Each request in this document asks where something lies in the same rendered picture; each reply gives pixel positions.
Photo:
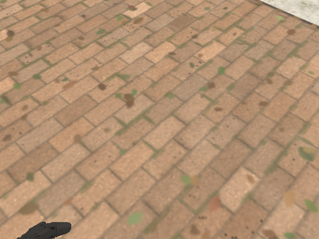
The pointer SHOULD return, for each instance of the left robot hand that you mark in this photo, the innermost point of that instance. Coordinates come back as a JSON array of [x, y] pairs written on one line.
[[45, 230]]

